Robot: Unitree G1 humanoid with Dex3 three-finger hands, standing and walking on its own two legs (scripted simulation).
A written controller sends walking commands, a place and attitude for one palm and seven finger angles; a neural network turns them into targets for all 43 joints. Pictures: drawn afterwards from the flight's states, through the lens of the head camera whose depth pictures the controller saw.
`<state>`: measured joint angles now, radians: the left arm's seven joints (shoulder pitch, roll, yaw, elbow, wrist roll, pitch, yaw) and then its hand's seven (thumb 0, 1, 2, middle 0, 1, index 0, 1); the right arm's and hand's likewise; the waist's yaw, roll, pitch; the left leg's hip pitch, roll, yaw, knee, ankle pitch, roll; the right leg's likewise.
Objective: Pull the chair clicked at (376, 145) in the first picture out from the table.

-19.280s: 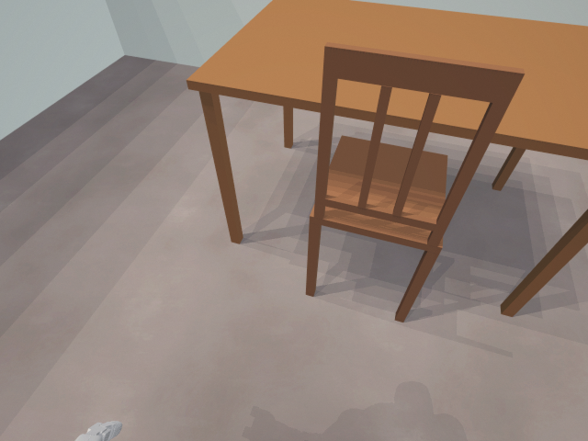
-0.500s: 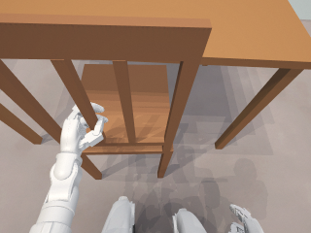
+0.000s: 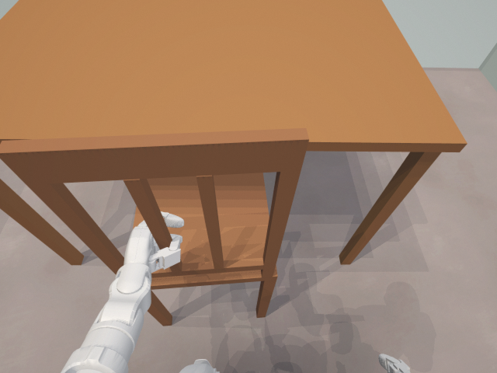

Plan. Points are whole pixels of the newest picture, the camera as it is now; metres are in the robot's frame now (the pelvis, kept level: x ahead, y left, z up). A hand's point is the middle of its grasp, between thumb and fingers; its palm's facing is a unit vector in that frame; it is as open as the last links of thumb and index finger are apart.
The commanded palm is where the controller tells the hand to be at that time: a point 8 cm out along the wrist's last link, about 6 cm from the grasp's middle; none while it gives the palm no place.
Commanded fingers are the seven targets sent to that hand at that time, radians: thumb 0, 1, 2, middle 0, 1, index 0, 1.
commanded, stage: step backward, pulling the chair out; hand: left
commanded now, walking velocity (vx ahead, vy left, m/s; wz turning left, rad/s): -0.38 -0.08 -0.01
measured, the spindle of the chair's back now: (160, 233) +0.36 +0.16 -0.02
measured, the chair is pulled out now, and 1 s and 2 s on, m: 0.07 0.18 0.32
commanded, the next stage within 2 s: none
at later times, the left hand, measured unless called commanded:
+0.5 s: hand (174, 297) +0.25 +0.13 -0.05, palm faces +0.03 -0.99 -0.15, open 5.4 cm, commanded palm +0.25 +0.18 -0.04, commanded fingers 0.00 0.90 0.90 -0.50 -1.45 -0.50 -1.45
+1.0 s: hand (174, 316) +0.22 +0.12 -0.05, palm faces +0.05 -0.98 -0.19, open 5.5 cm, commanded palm +0.20 +0.17 -0.05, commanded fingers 0.00 0.90 0.90 -0.50 -1.45 -0.50 -1.45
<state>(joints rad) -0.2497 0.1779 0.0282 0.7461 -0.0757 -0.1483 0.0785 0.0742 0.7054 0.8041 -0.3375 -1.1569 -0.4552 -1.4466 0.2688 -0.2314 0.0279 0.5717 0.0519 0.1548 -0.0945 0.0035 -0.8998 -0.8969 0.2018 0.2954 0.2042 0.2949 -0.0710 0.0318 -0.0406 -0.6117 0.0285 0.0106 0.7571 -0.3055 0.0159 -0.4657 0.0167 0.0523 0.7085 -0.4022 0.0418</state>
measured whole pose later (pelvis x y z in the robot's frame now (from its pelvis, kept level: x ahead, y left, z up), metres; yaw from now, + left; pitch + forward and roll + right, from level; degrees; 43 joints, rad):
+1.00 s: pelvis -0.11 -0.02 +0.01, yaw -4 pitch +1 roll -1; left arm -0.25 0.17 0.07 0.81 -0.06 -0.24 0.11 0.06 0.65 0.82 -0.36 -1.22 -0.50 -1.45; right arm 0.19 -0.22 0.00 0.71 0.02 0.01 -0.09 0.00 -0.90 -0.90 0.20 0.30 0.21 0.30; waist -0.05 0.04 0.16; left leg -0.55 0.03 -0.02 0.88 -0.39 -0.03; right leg -0.39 0.00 -0.02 0.63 -0.26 0.00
